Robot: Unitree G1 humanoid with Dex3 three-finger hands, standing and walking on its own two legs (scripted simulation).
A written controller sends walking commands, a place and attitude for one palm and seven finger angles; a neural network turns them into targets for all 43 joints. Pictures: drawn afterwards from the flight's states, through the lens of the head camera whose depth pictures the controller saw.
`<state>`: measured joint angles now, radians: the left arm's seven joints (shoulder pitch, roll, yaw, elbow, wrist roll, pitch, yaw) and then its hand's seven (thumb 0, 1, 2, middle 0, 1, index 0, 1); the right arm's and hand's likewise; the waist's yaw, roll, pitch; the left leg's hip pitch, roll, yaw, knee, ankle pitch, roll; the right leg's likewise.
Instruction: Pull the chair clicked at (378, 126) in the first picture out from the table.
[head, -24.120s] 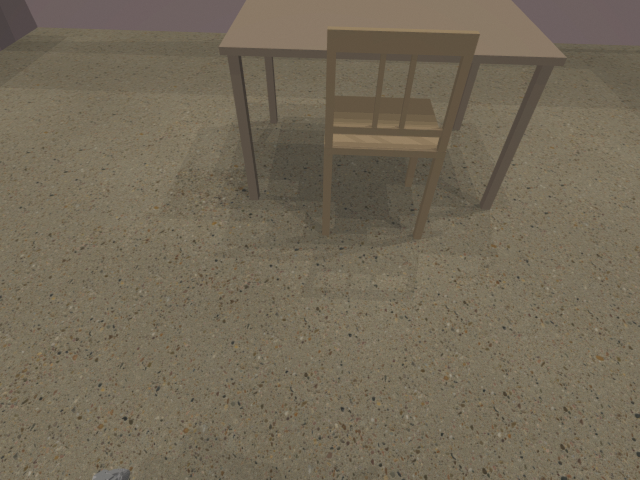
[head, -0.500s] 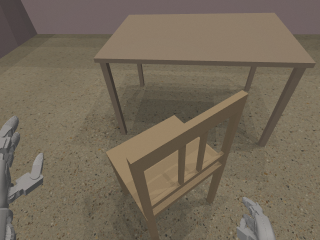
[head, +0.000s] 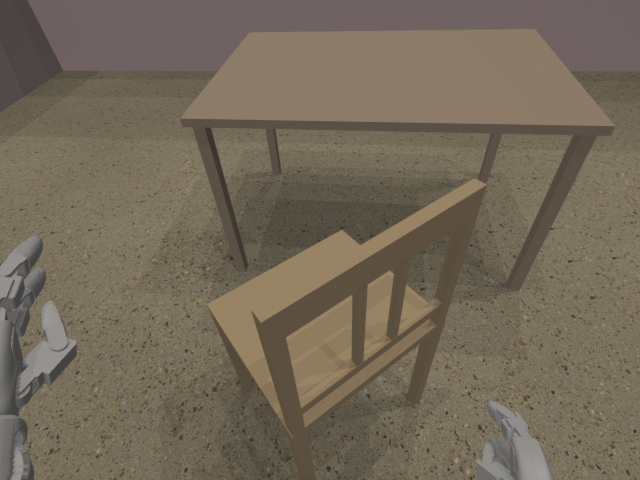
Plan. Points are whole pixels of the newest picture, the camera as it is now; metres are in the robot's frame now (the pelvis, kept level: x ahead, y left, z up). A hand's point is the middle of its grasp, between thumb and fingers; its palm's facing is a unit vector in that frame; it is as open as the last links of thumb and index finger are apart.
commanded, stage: step back with the hand held close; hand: left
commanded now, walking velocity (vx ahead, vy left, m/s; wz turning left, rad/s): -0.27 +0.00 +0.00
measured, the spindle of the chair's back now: (358, 326) +0.40 -0.01 -0.11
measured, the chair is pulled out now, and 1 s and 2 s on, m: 0.47 0.47 0.47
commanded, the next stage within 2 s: stop stepping back and stand still in 1.90 s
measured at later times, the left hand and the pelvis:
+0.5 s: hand (29, 396) +0.14 +0.28 +0.15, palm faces +0.42 -0.76 -0.50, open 7.4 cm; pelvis -0.06 +0.01 -0.01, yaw -1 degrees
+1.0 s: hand out of the picture +0.10 +0.28 +0.16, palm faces +0.48 -0.71 -0.51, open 7.4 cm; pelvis -0.09 +0.01 -0.02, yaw +1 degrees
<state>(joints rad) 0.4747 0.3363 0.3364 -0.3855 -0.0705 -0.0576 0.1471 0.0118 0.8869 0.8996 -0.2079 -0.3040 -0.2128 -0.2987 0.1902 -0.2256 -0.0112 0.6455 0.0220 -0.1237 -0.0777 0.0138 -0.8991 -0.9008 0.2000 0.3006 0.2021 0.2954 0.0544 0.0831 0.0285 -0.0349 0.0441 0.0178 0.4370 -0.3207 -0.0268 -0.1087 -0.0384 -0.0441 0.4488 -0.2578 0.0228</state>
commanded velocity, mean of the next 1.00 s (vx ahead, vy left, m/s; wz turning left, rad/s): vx -0.30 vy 0.00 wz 0.01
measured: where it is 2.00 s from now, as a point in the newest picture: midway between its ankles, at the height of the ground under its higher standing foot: outside the picture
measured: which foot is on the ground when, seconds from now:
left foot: down 0.00-1.00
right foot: down 0.00-1.00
